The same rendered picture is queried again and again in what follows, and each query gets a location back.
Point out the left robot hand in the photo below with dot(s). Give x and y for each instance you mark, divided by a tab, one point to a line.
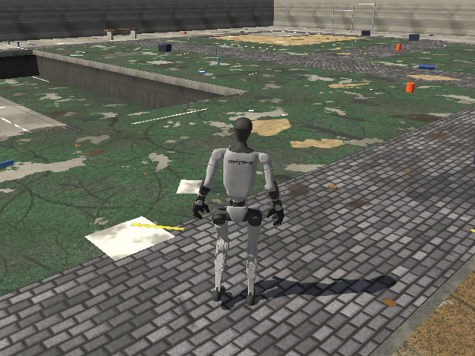
197	208

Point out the left robot foot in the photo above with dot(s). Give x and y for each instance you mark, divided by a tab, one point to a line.
217	295

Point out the robot left forearm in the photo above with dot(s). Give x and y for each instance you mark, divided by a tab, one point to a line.
202	194

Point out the robot right upper arm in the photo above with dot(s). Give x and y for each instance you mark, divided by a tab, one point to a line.
263	158

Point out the right robot hand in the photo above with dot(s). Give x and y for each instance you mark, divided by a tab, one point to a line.
279	214

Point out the robot head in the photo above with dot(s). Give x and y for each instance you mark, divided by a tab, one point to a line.
242	128

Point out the robot right forearm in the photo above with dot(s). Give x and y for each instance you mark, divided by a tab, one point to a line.
275	198

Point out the robot left upper arm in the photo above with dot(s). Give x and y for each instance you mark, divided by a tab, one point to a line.
217	155

